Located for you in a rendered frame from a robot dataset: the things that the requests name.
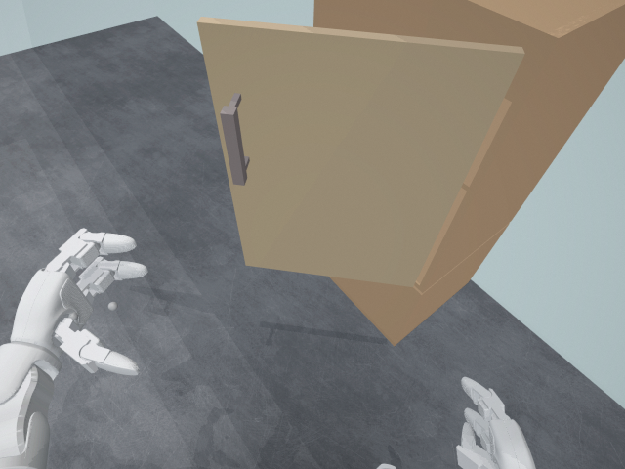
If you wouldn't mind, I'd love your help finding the handle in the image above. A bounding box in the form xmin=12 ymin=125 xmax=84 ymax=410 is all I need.
xmin=220 ymin=93 xmax=250 ymax=186

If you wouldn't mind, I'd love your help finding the right robot hand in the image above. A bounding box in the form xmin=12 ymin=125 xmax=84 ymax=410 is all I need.
xmin=456 ymin=377 xmax=536 ymax=469

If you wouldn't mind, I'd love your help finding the cupboard door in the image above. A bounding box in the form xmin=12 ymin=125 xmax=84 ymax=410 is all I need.
xmin=197 ymin=17 xmax=525 ymax=287

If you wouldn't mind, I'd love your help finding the left robot hand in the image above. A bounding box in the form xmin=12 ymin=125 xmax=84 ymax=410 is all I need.
xmin=11 ymin=229 xmax=148 ymax=375

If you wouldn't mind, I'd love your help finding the robot left forearm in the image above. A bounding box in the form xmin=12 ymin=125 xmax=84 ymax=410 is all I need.
xmin=0 ymin=342 xmax=63 ymax=469

